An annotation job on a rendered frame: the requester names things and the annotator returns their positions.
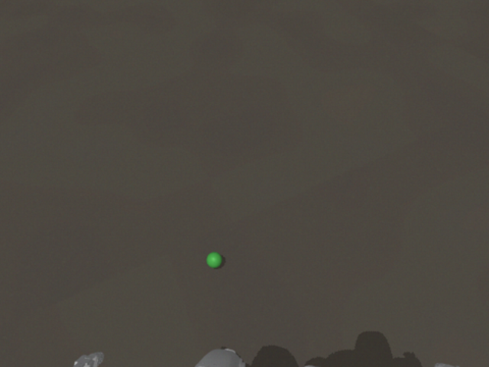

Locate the left robot hand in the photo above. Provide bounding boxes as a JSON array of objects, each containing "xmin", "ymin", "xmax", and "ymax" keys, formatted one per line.
[{"xmin": 74, "ymin": 352, "xmax": 104, "ymax": 367}]

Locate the ball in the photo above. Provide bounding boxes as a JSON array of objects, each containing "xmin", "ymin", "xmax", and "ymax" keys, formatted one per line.
[{"xmin": 206, "ymin": 252, "xmax": 222, "ymax": 268}]

